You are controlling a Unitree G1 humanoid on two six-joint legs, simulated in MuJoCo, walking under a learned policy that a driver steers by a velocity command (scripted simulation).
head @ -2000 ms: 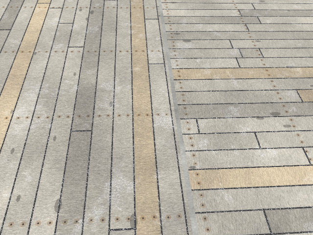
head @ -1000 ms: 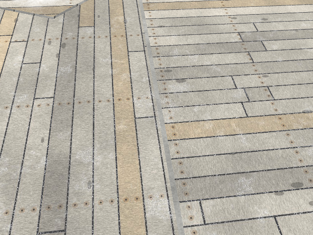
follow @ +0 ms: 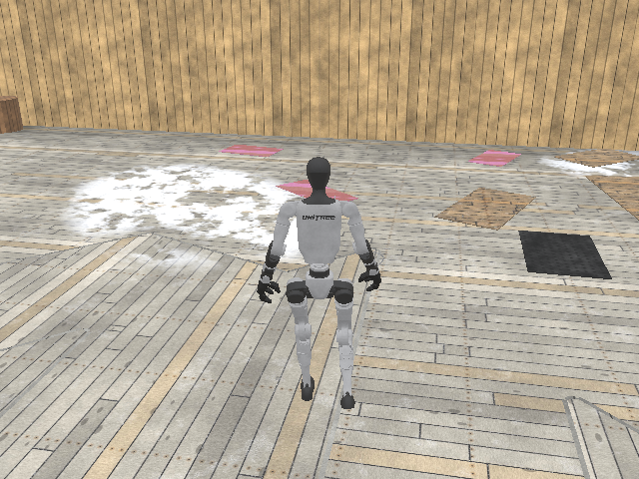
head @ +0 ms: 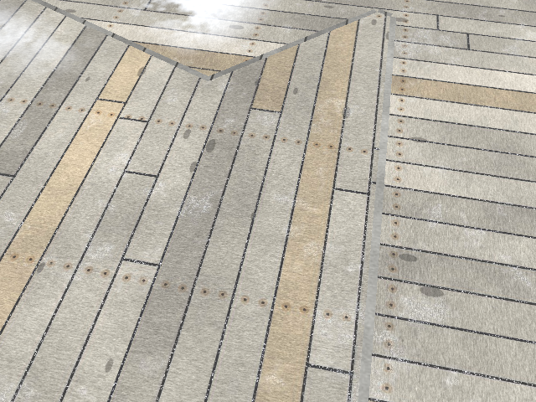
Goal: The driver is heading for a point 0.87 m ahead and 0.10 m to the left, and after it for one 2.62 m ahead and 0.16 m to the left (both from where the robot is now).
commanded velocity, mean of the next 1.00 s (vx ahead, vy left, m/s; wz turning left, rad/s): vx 0.50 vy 0.00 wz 0.42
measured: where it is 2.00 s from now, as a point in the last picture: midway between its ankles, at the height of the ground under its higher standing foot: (208, 195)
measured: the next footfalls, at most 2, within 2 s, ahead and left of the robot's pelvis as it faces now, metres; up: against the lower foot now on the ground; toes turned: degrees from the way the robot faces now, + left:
right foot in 0.38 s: +0.41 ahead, -0.13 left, +0.00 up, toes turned +16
left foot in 0.88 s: +0.58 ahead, +0.22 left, +0.00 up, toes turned +26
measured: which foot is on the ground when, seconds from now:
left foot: down 0.00-0.36, up 0.38-0.86, down 0.88-1.00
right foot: up 0.00-0.36, down 0.38-0.90, up 0.92-1.00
